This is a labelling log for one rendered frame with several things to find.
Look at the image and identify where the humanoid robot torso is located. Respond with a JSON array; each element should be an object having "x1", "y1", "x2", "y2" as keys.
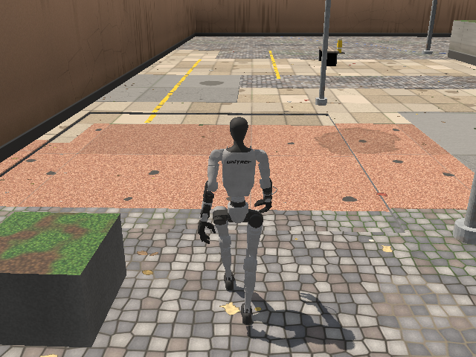
[{"x1": 221, "y1": 146, "x2": 256, "y2": 223}]

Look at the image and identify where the robot left foot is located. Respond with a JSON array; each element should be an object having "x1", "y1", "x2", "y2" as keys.
[{"x1": 224, "y1": 272, "x2": 234, "y2": 290}]

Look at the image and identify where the robot right forearm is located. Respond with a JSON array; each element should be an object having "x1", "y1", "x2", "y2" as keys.
[{"x1": 263, "y1": 179, "x2": 272, "y2": 202}]

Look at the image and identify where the robot right hand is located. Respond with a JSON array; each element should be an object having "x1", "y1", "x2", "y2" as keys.
[{"x1": 254, "y1": 198, "x2": 272, "y2": 213}]

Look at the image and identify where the robot left forearm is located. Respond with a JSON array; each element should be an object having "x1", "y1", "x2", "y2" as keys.
[{"x1": 199, "y1": 181, "x2": 214, "y2": 222}]

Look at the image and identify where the robot left hand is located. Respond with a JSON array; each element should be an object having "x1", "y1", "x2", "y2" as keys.
[{"x1": 198, "y1": 220, "x2": 216, "y2": 244}]

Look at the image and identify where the left robot upper arm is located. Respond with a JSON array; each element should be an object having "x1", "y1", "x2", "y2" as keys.
[{"x1": 207, "y1": 149, "x2": 223, "y2": 192}]

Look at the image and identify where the right robot upper arm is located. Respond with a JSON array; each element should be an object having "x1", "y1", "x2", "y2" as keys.
[{"x1": 254, "y1": 149, "x2": 271, "y2": 189}]

